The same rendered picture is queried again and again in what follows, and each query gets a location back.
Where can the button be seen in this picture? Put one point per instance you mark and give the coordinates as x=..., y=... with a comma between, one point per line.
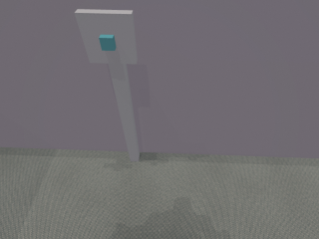
x=107, y=42

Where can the panel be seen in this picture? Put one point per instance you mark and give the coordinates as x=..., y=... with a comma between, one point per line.
x=96, y=22

